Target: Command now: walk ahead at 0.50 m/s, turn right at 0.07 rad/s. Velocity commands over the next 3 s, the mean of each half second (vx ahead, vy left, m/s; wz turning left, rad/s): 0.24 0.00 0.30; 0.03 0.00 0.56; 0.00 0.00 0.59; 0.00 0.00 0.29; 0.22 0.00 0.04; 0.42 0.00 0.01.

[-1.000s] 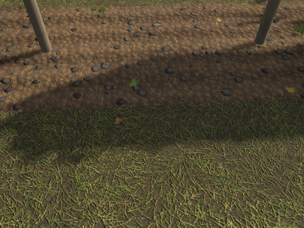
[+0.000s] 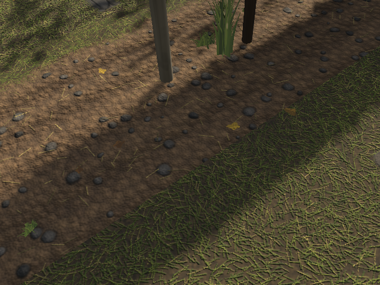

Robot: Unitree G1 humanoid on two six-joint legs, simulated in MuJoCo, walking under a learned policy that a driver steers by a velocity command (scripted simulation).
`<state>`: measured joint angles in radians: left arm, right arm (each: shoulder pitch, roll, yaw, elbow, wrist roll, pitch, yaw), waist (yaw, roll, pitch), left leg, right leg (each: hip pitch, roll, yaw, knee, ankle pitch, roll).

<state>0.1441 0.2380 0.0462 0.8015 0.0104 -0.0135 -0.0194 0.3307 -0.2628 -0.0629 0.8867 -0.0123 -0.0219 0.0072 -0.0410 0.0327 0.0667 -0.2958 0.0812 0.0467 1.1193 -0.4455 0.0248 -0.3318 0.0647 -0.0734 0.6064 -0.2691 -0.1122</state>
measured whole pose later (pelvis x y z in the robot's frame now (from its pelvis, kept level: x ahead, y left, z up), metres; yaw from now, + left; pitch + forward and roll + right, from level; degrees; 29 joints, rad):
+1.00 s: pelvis +0.31 +0.00 -0.19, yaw +30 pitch +1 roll -2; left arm 0.08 0.18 0.00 0.68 0.03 0.06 0.04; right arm 0.26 -0.25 -0.06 0.77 -0.03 0.06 -0.02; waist -0.09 0.00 0.01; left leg -0.43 -0.15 -0.13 0.51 -0.09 0.09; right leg -0.58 0.03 0.10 0.87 -0.29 0.05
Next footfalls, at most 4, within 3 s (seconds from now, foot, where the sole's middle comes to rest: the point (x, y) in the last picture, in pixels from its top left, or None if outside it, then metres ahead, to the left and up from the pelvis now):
0.62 left None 0.41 0.11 -0.95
1.08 right None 0.45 -0.06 -0.95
1.58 left None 0.30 0.10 -0.95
2.00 right None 0.48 0.01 -0.95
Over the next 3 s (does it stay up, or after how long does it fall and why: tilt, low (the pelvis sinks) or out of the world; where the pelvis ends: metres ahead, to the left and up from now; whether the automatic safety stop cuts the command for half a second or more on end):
stays up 0.62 0.29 -0.17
